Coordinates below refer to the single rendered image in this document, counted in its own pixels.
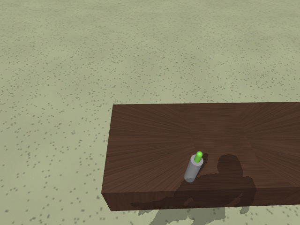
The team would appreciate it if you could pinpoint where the bottle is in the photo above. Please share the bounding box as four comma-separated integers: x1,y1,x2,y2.
184,151,203,182

